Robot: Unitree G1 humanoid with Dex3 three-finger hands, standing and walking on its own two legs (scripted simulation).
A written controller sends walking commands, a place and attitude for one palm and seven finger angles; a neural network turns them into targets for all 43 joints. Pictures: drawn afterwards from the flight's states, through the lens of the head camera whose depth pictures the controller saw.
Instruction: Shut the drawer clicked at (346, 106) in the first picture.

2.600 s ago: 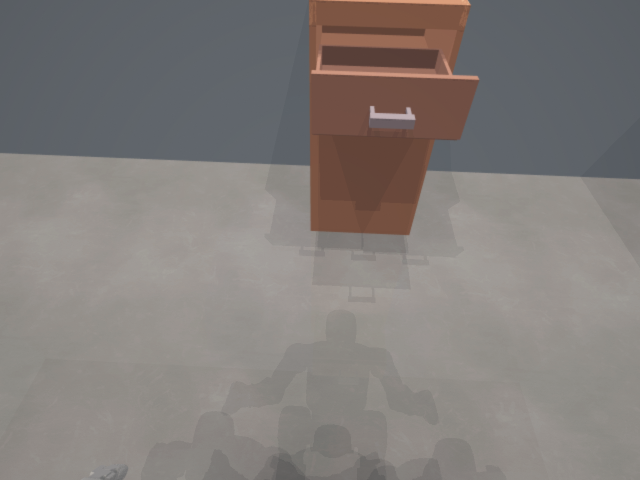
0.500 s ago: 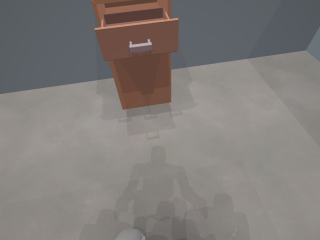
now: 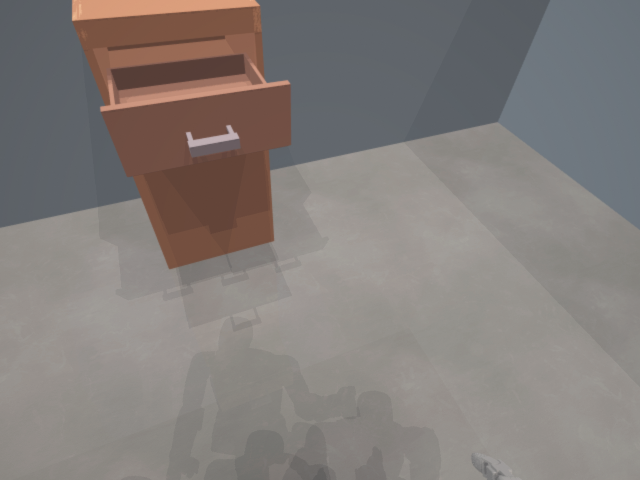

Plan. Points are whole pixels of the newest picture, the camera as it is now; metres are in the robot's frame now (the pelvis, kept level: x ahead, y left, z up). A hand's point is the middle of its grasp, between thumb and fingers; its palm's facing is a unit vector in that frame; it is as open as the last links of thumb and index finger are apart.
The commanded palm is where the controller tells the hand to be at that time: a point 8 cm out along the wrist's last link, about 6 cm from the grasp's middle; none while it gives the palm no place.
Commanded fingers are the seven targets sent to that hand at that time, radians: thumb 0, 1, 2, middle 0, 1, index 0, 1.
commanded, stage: walk to a spot facing it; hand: left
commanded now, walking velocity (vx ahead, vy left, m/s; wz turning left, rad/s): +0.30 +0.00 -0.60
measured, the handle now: (212, 138) +0.74 +0.35 -0.01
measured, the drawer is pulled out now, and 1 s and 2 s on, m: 0.30 0.30 0.30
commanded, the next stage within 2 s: turn to face it in 0.92 s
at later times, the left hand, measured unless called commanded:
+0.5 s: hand (242, 375) +0.30 +0.17 -0.17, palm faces -0.35 -0.93 -0.13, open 7.4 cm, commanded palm none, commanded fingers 0.00 0.90 0.90 -0.20 -0.30 -0.20 -0.30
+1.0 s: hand (303, 304) +0.45 +0.10 -0.15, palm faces -0.50 -0.82 -0.28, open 7.3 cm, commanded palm none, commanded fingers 0.00 0.90 0.90 -0.20 -0.30 -0.20 -0.30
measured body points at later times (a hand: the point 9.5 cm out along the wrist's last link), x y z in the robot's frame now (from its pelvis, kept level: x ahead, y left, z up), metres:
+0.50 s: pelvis +0.15 +0.04 +0.00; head +0.19 +0.05 +0.45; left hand +0.32 +0.22 -0.16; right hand -0.03 -0.13 -0.13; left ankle +0.06 +0.12 -0.74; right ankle +0.20 -0.10 -0.66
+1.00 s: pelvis +0.31 -0.06 +0.00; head +0.32 -0.10 +0.45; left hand +0.47 +0.14 -0.13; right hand +0.28 -0.34 -0.14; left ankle +0.47 +0.07 -0.65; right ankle +0.26 -0.09 -0.74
